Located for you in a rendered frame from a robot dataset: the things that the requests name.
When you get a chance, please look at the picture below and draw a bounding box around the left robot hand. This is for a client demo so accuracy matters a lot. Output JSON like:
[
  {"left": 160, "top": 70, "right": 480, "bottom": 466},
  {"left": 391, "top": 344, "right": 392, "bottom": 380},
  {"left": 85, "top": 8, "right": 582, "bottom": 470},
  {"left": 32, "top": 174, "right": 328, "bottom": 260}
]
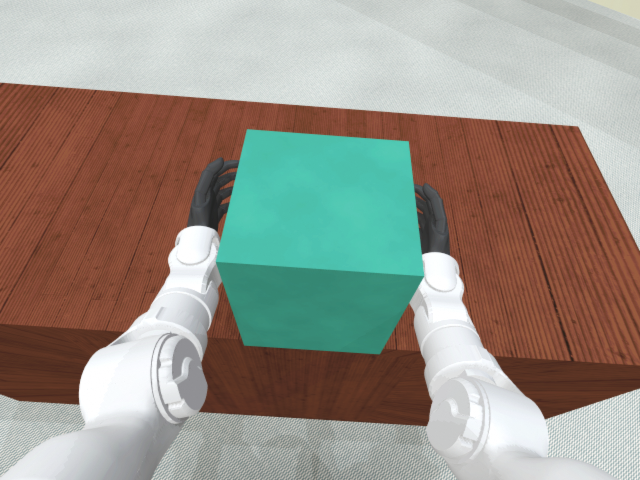
[{"left": 187, "top": 157, "right": 239, "bottom": 232}]

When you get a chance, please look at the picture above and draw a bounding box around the robot left upper arm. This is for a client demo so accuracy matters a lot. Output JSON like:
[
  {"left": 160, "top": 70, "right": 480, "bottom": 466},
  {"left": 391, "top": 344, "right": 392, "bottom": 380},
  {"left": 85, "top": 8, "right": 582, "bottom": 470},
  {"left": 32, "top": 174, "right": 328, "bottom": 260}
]
[{"left": 0, "top": 333, "right": 208, "bottom": 480}]

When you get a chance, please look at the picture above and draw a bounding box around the robot right forearm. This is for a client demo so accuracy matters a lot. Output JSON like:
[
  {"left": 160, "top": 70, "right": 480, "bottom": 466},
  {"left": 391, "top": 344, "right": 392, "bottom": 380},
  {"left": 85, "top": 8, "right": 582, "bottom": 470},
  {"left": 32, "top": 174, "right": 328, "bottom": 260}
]
[{"left": 409, "top": 252, "right": 549, "bottom": 454}]

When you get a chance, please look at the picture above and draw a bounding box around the carton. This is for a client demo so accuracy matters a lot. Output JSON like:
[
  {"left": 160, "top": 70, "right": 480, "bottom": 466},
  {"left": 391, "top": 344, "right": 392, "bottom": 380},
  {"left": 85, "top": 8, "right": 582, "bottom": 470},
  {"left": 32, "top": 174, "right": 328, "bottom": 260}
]
[{"left": 216, "top": 129, "right": 424, "bottom": 354}]

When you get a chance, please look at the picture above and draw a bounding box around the robot left forearm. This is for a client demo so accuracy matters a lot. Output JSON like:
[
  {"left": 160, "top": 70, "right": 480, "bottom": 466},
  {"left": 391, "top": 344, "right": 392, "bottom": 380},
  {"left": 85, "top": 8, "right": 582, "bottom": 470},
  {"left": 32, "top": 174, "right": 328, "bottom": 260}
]
[{"left": 79, "top": 226, "right": 222, "bottom": 421}]

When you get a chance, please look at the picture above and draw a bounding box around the right robot hand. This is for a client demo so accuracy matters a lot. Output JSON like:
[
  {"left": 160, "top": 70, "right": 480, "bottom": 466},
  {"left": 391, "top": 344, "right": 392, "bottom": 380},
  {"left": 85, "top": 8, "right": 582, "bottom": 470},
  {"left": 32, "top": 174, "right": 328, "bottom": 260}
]
[{"left": 414, "top": 183, "right": 450, "bottom": 256}]

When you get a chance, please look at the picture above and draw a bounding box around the robot right upper arm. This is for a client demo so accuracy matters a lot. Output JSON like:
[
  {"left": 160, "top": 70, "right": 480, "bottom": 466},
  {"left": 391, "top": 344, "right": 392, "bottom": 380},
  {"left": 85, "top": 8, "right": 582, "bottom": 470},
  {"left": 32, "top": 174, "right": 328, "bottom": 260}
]
[{"left": 426, "top": 376, "right": 619, "bottom": 480}]

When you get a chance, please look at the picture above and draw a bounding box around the pedestal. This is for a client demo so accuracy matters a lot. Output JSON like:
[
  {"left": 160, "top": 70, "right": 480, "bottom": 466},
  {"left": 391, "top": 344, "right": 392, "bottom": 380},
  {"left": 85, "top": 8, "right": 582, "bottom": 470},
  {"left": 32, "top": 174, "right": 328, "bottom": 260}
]
[{"left": 0, "top": 83, "right": 640, "bottom": 426}]

